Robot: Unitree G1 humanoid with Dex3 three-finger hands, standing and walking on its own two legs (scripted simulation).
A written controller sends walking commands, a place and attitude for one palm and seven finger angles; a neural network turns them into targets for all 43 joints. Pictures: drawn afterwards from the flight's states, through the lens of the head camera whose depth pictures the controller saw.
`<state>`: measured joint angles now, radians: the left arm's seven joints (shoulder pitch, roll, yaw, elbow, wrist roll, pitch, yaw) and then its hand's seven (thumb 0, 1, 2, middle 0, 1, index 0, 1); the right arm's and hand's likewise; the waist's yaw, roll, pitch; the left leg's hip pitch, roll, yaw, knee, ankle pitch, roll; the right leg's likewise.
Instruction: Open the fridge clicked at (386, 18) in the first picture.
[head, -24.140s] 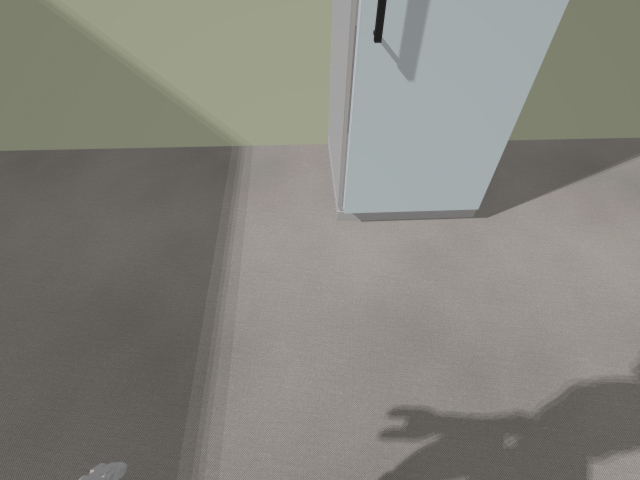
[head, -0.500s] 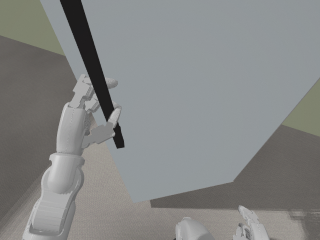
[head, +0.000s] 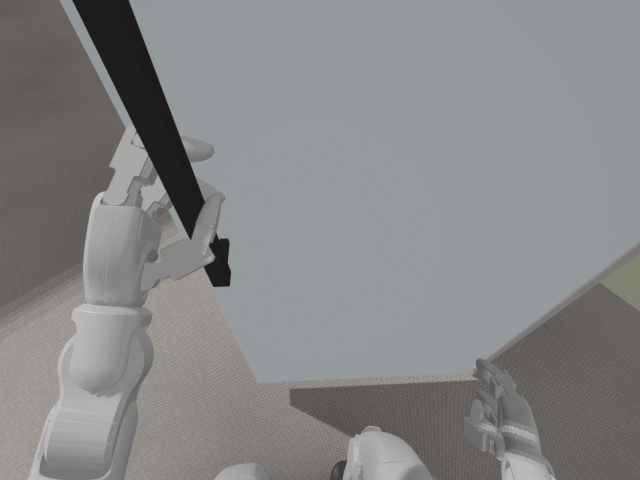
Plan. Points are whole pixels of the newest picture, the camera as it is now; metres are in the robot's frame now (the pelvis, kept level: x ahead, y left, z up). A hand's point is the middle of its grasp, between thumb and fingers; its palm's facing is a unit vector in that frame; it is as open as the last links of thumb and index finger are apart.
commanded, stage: walk backward, drawing the door open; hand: left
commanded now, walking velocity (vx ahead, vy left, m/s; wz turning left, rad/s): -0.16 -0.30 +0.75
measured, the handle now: (160, 105) +0.34 +0.13 +0.28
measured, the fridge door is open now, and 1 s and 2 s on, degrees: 52 76 73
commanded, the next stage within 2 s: stop walking and hold the door back in 0.66 s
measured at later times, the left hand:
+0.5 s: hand (240, 380) +0.18 +0.07 +0.19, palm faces +0.51 -0.82 -0.24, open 6.4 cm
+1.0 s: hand out of the picture +0.11 +0.02 +0.20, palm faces +0.79 -0.55 -0.26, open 5.9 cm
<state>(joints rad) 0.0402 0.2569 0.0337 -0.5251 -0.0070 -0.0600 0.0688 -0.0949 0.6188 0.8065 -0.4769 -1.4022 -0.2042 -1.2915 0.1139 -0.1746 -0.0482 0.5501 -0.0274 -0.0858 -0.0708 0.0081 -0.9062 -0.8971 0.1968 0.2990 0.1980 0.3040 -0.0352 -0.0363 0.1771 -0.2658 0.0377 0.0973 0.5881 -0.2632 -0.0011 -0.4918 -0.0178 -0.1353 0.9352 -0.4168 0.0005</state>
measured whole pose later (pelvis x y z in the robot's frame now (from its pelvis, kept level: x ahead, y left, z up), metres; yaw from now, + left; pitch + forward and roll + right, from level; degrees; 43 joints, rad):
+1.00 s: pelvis -0.05 -0.36 +0.01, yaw +35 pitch -2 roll +3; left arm -0.25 0.35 0.23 0.08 -0.04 -0.13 0.10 -0.08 0.60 0.82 -0.49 -1.44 -0.40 -1.38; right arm 0.12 -0.29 -0.02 0.69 0.01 -0.03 -0.10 0.01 -0.90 -0.90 0.20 0.30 0.20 0.30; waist 0.02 -0.01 0.10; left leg -0.40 -0.04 0.04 0.95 -0.47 -0.03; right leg -0.29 -0.13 -0.10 0.55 -0.21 0.02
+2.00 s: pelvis -0.12 -0.37 +0.01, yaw +34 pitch -2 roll +0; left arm -0.66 0.33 0.16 0.59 -0.05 -0.18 0.07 -0.05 0.72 0.80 -0.47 -1.42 -0.37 -1.40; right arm 0.22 -0.22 0.02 0.73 0.04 -0.04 -0.09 0.01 -0.90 -0.90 0.20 0.30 0.20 0.30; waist 0.01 0.02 0.06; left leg -0.29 0.07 0.08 0.57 -0.25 -0.01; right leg -0.29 -0.02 -0.01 0.55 -0.22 0.02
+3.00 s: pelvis -0.08 -0.35 +0.01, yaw +36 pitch +2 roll +0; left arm -0.56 0.40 0.32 0.55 -0.06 -0.13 -0.04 -0.01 -0.55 0.20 -0.30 -1.18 -0.26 -1.15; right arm 0.25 -0.23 -0.01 0.75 0.03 -0.11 -0.07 0.01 -0.90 -0.90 0.20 0.30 0.20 0.30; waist -0.01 0.02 0.00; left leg -0.28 0.06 0.05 0.53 -0.27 -0.03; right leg -0.27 -0.02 -0.05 0.52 -0.27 0.00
